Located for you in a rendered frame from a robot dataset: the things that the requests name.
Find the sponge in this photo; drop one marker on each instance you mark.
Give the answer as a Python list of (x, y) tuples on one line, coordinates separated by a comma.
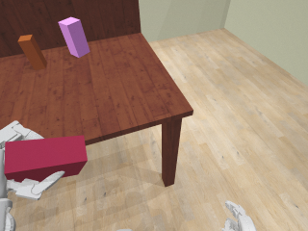
[(37, 159)]

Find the right robot hand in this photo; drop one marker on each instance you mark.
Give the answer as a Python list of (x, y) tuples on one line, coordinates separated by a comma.
[(244, 223)]

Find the robot left forearm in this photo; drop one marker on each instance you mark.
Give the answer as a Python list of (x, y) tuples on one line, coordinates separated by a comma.
[(7, 221)]

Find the table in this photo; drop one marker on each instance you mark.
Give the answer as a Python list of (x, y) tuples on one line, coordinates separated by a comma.
[(119, 87)]

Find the left robot hand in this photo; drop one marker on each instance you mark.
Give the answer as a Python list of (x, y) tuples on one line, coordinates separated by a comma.
[(28, 188)]

